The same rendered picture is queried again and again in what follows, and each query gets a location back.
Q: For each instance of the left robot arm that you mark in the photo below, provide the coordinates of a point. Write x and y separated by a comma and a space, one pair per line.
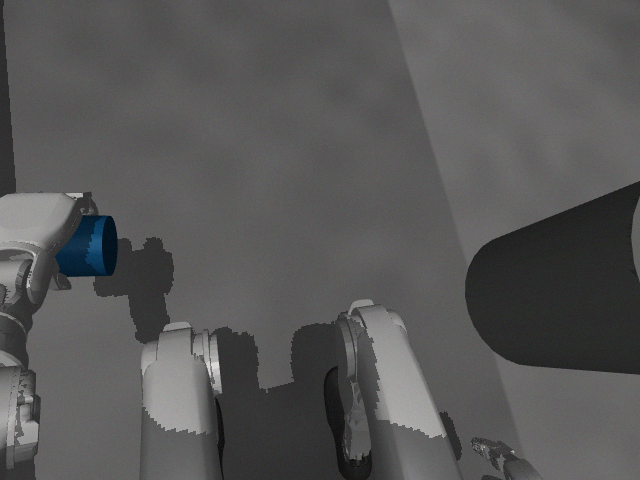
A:
25, 274

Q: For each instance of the right robot foot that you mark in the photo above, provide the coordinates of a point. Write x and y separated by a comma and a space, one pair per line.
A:
350, 469

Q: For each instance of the right robot hand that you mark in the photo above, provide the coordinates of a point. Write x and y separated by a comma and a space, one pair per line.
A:
504, 460

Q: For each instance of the left robot hand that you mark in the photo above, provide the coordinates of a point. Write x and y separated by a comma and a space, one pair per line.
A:
45, 219

